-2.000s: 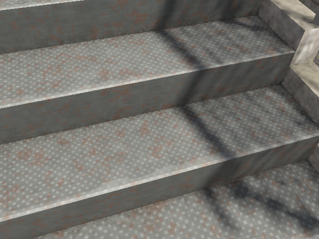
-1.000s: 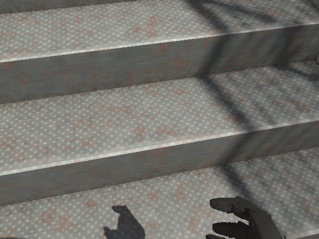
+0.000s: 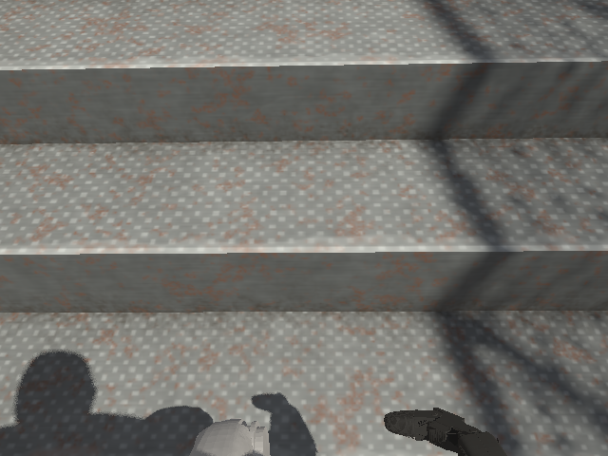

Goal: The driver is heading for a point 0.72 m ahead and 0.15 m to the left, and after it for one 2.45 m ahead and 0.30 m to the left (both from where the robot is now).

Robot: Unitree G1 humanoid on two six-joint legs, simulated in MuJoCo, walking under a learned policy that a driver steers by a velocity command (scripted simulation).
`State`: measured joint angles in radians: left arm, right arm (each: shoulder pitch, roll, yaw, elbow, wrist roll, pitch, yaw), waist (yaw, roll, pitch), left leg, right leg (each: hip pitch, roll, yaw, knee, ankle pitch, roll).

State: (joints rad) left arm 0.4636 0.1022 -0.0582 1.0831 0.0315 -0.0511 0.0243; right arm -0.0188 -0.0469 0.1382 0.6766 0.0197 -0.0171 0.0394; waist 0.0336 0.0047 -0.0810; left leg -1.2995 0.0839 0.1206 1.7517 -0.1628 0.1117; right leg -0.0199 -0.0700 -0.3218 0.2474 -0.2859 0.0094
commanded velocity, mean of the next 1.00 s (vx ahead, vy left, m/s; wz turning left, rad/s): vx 0.27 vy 0.00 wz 0.38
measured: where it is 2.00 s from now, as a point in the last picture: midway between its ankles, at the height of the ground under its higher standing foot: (202, 79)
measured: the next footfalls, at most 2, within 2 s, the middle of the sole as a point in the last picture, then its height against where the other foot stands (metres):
left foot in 0.06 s outside the picture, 0.17 m higher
right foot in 0.74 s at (366, 388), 0.17 m higher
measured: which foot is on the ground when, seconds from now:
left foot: up 0.00-0.04, down 0.06-0.74, up 0.76-1.00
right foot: down 0.00-0.10, up 0.12-0.72, down 0.74-1.00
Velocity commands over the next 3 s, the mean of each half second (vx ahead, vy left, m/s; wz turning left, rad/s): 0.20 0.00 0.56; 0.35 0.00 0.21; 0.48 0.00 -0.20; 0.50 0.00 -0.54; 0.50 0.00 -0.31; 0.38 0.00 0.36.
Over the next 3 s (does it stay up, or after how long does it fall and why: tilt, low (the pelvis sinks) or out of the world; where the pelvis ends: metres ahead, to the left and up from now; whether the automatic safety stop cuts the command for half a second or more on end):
stays up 1.54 0.08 0.90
